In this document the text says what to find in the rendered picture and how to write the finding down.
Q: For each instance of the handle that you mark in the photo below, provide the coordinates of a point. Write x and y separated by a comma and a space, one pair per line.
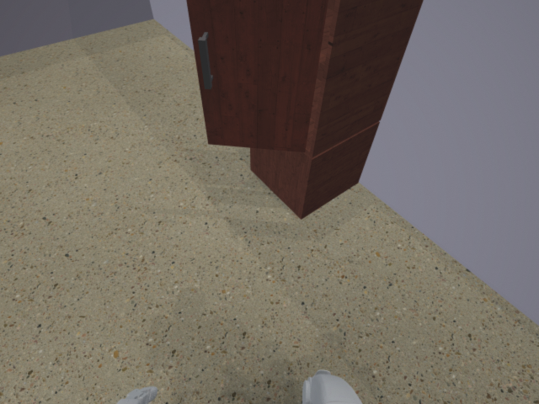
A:
205, 63

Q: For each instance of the robot left hand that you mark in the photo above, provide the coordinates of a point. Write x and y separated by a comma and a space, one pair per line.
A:
142, 396

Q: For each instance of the cupboard door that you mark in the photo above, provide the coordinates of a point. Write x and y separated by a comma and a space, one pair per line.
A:
264, 57

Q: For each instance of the right robot thigh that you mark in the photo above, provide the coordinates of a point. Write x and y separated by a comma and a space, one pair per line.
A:
328, 389

